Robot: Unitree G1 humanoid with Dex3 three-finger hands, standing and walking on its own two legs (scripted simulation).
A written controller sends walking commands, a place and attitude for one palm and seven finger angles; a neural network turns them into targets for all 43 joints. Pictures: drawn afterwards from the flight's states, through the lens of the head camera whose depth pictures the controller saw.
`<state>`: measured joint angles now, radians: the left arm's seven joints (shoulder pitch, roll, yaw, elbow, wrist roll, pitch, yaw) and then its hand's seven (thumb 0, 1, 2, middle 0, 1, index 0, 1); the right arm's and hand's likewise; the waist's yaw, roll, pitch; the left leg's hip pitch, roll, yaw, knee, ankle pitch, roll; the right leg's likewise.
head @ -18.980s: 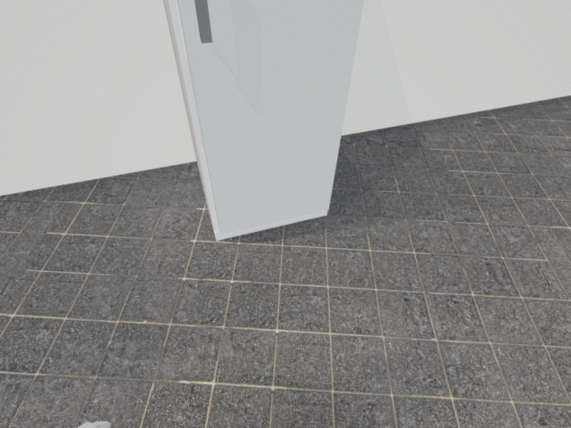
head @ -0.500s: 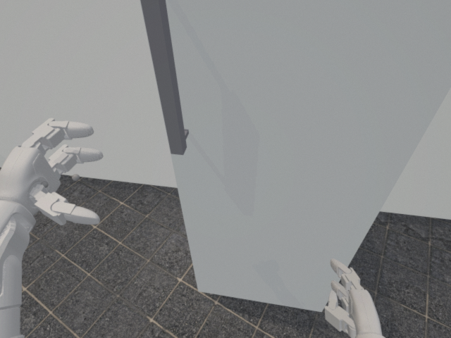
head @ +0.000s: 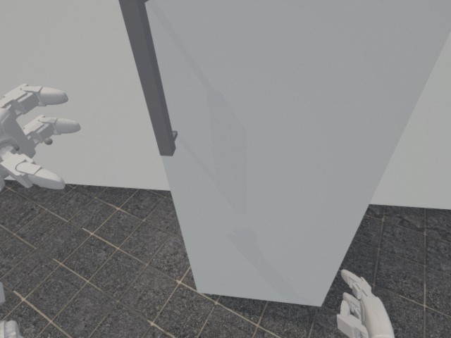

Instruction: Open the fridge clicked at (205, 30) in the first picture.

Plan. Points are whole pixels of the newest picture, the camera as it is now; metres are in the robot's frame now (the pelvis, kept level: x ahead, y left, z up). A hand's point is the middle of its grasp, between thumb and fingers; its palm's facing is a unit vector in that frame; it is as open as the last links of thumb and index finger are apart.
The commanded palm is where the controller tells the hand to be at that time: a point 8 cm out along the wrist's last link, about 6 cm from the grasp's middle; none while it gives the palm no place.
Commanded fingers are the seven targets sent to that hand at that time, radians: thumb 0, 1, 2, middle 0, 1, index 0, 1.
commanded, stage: raise the hand to about handle height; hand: left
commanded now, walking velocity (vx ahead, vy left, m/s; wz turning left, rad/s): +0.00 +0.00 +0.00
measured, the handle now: (157, 83) +0.45 +0.17 +0.27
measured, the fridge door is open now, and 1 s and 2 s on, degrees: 0 0 0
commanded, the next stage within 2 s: move the hooked fingers beside the handle in 0.28 s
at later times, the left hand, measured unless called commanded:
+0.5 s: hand (46, 140) +0.29 +0.29 +0.26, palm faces +0.09 -0.99 -0.12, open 14.0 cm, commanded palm +0.25 +0.32 +0.27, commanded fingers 0.00 -0.50 0.30 -0.30 -1.20 -0.30 -1.20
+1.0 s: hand (71, 132) +0.32 +0.27 +0.26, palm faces +0.08 -0.99 -0.11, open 14.0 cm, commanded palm +0.28 +0.31 +0.26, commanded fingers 0.00 -0.50 0.30 -0.30 -1.20 -0.30 -1.20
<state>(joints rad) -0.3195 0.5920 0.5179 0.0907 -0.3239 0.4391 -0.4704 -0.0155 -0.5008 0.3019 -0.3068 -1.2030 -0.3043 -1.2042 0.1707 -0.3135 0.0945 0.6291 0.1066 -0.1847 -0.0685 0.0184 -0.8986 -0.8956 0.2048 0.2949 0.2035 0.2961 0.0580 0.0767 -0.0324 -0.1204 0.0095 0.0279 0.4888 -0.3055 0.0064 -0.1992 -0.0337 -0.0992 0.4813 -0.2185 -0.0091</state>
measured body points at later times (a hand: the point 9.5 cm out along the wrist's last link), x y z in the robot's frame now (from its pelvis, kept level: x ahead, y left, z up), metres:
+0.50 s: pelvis +0.01 +0.01 +0.00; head -0.03 -0.02 +0.45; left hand +0.28 +0.34 +0.27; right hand +0.22 -0.20 -0.06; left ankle -0.02 +0.11 -0.74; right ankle +0.03 -0.11 -0.74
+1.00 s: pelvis +0.01 +0.00 +0.00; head -0.02 -0.02 +0.45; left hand +0.31 +0.32 +0.26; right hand +0.22 -0.21 -0.07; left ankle -0.02 +0.11 -0.74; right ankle +0.03 -0.11 -0.74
